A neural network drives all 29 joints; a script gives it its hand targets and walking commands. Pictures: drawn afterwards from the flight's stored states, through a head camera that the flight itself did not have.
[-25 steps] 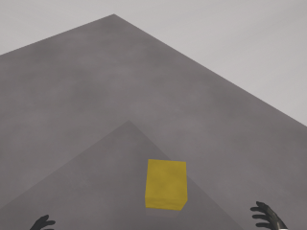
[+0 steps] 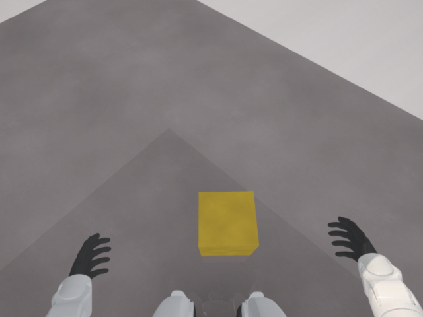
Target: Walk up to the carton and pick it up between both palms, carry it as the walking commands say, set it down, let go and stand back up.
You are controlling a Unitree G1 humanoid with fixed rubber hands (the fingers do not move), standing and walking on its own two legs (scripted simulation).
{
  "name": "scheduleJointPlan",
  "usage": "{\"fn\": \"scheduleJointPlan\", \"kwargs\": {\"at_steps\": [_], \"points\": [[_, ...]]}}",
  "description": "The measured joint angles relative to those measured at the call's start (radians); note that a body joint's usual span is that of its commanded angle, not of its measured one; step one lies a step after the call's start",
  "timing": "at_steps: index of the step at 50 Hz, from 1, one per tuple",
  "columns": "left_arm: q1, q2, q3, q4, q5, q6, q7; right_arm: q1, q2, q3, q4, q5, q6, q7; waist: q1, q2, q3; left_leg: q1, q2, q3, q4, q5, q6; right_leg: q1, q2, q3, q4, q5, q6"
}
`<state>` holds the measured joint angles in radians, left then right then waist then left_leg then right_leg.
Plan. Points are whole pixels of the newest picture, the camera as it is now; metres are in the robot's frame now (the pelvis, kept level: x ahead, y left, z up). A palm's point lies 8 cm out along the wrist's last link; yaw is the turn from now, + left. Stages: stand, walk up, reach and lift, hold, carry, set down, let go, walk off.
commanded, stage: reach and lift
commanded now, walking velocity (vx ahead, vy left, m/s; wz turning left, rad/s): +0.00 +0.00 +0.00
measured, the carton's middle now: (225, 225) +0.42 -0.04 -0.61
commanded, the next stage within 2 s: none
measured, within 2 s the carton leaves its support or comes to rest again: neither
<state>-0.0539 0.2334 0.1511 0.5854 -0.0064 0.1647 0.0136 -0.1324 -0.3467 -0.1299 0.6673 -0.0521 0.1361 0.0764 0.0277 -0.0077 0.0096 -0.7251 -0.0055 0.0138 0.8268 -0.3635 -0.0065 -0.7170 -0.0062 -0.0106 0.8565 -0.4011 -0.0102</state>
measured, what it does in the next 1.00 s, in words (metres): lowers itself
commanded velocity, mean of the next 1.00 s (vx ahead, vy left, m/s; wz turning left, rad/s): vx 0.00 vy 0.00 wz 0.00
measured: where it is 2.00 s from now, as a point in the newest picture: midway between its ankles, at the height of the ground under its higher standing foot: outside the picture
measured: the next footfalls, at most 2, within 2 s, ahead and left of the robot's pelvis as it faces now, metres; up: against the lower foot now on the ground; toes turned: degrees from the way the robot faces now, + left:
none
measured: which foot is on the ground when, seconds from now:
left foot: down 0.00-1.00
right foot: down 0.00-1.00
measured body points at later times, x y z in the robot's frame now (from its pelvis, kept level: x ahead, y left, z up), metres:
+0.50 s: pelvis -0.05 -0.01 -0.04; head +0.18 -0.02 +0.35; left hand +0.35 +0.21 -0.15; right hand +0.36 -0.26 -0.14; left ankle +0.02 +0.12 -0.70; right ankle +0.00 -0.11 -0.70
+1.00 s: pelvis -0.04 +0.00 -0.07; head +0.25 -0.01 +0.27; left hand +0.43 +0.16 -0.20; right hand +0.44 -0.23 -0.19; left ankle +0.02 +0.12 -0.70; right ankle +0.00 -0.11 -0.70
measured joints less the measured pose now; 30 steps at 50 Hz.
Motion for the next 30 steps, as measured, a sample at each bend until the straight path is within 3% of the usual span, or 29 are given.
{"fn": "scheduleJointPlan", "kwargs": {"at_steps": [17,30], "points": [[-0.397,-0.031,0.026,0.068,-0.037,0.053,0.033,-0.401,-0.026,-0.048,0.121,0.052,0.041,0.019,-0.010,0.009,0.019,-0.307,0.006,0.003,0.124,0.037,-0.003,-0.315,0.004,0.002,0.135,0.033,-0.008],[-0.640,-0.062,0.101,0.174,-0.018,-0.015,0.044,-0.642,0.001,-0.090,0.219,0.055,-0.014,0.011,-0.013,0.011,-0.063,-0.562,0.015,0.002,0.175,0.047,-0.009,-0.573,0.013,0.001,0.187,0.045,-0.015]]}}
